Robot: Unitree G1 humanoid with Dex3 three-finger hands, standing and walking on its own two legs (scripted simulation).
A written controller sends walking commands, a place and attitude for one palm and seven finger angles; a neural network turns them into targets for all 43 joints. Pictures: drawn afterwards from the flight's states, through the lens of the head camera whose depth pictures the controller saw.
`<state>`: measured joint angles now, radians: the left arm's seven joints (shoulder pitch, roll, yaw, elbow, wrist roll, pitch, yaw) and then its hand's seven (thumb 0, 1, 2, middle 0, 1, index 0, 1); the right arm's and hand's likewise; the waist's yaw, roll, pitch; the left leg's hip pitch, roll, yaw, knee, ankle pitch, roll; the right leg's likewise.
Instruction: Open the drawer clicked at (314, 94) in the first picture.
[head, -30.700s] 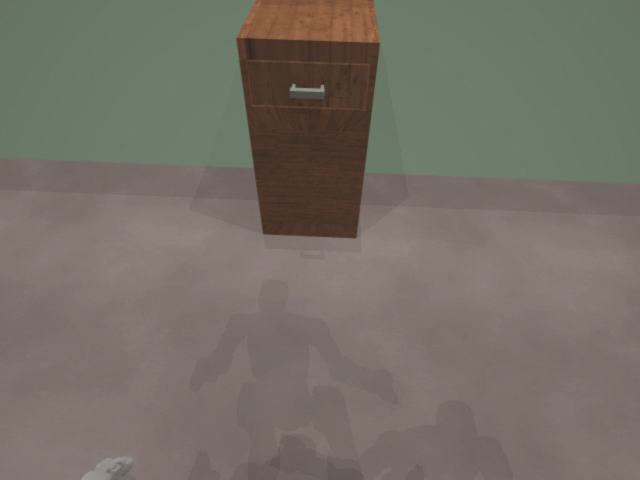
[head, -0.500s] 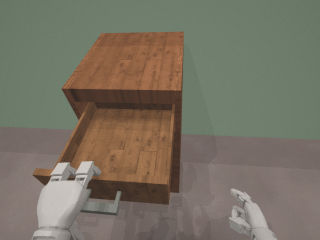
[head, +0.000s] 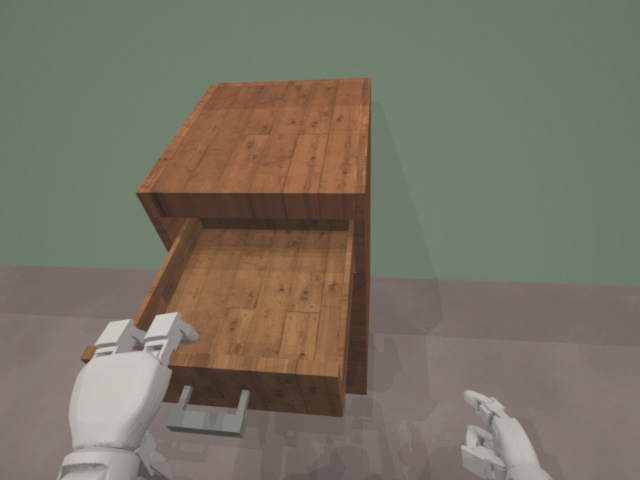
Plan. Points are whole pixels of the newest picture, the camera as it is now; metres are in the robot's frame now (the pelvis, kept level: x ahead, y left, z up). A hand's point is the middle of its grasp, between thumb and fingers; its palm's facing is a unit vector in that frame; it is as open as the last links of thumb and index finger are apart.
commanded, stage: lift the hand off the handle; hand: left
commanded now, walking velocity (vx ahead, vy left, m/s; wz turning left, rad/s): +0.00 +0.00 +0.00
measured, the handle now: (211, 409) +0.22 +0.21 -0.07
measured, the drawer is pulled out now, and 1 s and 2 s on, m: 0.29 0.29 0.29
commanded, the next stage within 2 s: draw the hand back to the body in 0.26 s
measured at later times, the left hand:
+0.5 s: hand (146, 406) +0.17 +0.21 +0.08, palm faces +0.06 -0.15 -0.99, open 13.8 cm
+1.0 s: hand (105, 389) +0.17 +0.25 +0.11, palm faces +0.10 -0.27 -0.96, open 13.8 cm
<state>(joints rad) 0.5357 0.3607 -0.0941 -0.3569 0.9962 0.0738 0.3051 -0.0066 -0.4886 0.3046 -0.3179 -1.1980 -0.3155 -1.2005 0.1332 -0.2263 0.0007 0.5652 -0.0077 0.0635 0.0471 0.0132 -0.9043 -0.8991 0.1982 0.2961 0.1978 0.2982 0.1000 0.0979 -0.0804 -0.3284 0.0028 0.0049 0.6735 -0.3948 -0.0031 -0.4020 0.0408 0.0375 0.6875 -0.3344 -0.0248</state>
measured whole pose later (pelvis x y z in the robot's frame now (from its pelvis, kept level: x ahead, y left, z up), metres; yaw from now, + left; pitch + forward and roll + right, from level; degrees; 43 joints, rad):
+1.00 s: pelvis +0.01 +0.02 +0.01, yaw +1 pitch +0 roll -1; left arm 0.59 0.46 0.05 -0.50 0.75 0.01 0.15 -0.01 -0.49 0.31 -0.32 -1.20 -0.32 -1.20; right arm 0.13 -0.25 0.03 0.53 0.00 0.06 0.01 0.01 -0.90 -0.90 0.20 0.30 0.20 0.30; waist 0.12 0.09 -0.02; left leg -0.22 -0.01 -0.01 0.56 -0.35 0.02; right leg -0.26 0.03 0.03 0.53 -0.27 0.00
